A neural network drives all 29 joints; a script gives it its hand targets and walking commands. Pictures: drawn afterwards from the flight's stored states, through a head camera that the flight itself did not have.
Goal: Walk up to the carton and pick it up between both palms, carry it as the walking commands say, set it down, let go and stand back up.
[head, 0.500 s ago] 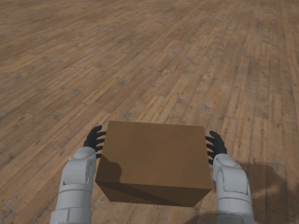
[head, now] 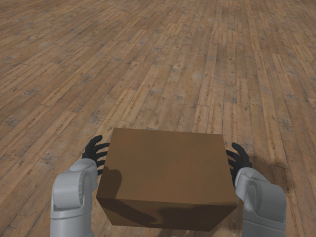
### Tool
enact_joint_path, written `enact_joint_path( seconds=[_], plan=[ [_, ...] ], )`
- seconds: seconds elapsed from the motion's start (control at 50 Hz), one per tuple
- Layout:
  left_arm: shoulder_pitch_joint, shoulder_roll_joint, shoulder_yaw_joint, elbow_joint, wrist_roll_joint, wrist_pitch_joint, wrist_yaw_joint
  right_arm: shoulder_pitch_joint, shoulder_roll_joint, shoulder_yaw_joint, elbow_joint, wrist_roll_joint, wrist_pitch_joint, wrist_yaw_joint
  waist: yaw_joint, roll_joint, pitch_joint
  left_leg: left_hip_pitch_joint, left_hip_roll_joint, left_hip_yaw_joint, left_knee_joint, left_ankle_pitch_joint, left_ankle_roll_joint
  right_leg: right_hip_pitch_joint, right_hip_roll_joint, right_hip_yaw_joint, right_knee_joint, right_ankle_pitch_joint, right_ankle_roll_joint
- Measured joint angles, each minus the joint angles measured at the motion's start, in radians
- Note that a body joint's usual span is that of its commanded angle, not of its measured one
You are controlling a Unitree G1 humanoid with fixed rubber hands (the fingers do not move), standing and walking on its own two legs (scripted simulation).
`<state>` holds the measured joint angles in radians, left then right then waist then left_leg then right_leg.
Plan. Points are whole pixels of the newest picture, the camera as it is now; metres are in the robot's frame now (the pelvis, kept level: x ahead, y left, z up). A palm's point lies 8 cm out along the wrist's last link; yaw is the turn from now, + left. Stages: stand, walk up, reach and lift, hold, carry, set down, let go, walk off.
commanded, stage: carry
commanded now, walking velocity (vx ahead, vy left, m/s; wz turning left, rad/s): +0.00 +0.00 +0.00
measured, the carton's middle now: (164, 182) +0.25 -0.02 +0.01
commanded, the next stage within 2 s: none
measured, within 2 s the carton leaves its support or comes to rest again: neither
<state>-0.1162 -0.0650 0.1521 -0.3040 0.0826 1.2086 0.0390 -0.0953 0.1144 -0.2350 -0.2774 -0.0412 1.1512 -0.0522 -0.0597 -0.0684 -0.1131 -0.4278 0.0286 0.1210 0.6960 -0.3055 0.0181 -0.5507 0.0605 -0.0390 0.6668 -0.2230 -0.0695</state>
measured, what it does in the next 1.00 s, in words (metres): walks backwards: right foot, then right foot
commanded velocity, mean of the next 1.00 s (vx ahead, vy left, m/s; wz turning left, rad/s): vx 0.00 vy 0.00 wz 0.00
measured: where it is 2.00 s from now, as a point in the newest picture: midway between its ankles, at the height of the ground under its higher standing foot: outside the picture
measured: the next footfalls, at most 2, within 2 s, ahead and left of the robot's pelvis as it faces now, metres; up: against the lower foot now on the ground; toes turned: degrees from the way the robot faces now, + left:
right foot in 0.14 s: +0.09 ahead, -0.12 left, +0.00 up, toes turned -4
right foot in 0.70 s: -0.03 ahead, -0.12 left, +0.00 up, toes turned +6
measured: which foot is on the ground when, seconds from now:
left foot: down 0.00-0.72, up 0.74-0.86, down 0.88-1.00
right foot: up 0.00-0.12, down 0.14-0.56, up 0.58-0.68, down 0.70-1.00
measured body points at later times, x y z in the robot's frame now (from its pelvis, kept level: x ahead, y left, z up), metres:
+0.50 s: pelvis -0.07 -0.04 +0.01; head -0.13 -0.02 +0.46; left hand +0.19 +0.13 +0.09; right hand +0.18 -0.22 +0.09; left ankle +0.01 +0.10 -0.71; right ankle +0.05 -0.12 -0.71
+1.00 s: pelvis -0.14 +0.00 +0.01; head -0.19 +0.02 +0.46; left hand +0.12 +0.18 +0.08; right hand +0.11 -0.18 +0.09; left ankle -0.09 +0.08 -0.72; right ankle -0.05 -0.13 -0.71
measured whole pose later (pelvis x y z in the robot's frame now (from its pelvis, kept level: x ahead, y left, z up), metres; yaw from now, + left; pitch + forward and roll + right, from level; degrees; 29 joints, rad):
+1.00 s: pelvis -0.14 +0.00 +0.01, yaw +0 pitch +1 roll +0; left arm -0.12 -0.03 0.13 -0.26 0.08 1.21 0.02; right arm -0.09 0.13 -0.23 -0.26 -0.08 1.17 -0.05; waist -0.01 -0.05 -0.13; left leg -0.38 -0.03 0.07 0.60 -0.23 0.06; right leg -0.45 -0.02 -0.01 0.63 -0.26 0.00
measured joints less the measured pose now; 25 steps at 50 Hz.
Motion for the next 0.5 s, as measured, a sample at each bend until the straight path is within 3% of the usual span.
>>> enact_joint_path(
  seconds=[0.04,0.08,0.14,0.18,0.24,0.3,0.5],
  plan=[
    [0.033,0.000,0.003,-0.021,-0.006,0.007,-0.004,0.023,0.014,0.008,-0.017,-0.011,0.010,0.001,0.004,0.030,-0.010,0.002,0.018,-0.009,-0.013,0.007,0.005,-0.019,-0.005,-0.018,0.099,-0.118,0.036],
    [0.042,0.001,0.005,-0.033,-0.012,0.013,-0.006,0.042,0.013,0.025,-0.036,-0.019,0.014,0.003,0.029,0.047,-0.016,0.013,0.033,-0.006,-0.032,0.017,-0.003,0.001,-0.027,-0.021,0.125,-0.129,0.051],
    [0.038,0.011,0.016,-0.038,-0.025,0.011,-0.010,0.037,0.012,0.047,-0.051,-0.037,0.019,0.004,0.064,0.060,-0.039,0.009,0.050,0.002,-0.028,0.023,-0.022,0.095,-0.055,-0.007,-0.017,-0.055,0.052],
    [0.022,0.010,0.016,-0.013,-0.028,-0.001,-0.012,0.023,0.005,0.046,-0.047,-0.049,0.024,0.005,0.079,0.082,-0.043,0.004,0.073,-0.012,-0.012,0.016,-0.035,0.108,-0.035,-0.024,-0.049,0.031,0.031],
    [0.005,0.000,0.005,0.030,-0.017,-0.002,-0.013,0.029,-0.009,0.036,-0.038,-0.052,0.035,0.008,0.082,0.064,-0.066,-0.002,0.050,-0.041,-0.009,-0.075,-0.031,0.109,-0.047,-0.042,-0.054,0.026,0.004],
    [0.006,-0.010,-0.006,0.046,-0.003,-0.003,-0.013,0.017,-0.018,0.020,-0.027,-0.049,0.052,0.012,0.075,0.068,-0.077,0.001,0.035,-0.064,-0.011,-0.089,-0.021,0.112,-0.048,-0.057,-0.072,0.041,-0.003],
    [-0.008,0.003,-0.009,0.070,0.016,0.018,-0.014,-0.001,-0.017,0.014,0.038,-0.040,0.043,0.011,0.051,0.020,-0.032,0.010,-0.007,-0.093,-0.050,-0.083,0.037,0.128,-0.058,-0.051,-0.137,0.100,0.016]
  ],
)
